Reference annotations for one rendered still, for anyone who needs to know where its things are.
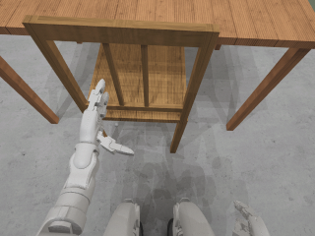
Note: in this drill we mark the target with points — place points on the left robot forearm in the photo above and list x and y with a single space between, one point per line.
69 213

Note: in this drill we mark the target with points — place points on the table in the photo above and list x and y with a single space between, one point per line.
264 23

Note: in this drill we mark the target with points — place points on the chair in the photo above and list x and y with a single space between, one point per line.
141 62

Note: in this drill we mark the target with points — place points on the robot right shin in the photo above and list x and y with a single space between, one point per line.
175 231

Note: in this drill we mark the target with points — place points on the left robot thigh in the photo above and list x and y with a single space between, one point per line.
124 220

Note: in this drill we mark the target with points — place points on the robot left hand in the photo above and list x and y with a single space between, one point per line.
92 121

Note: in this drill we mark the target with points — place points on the robot right hand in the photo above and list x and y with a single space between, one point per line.
255 226

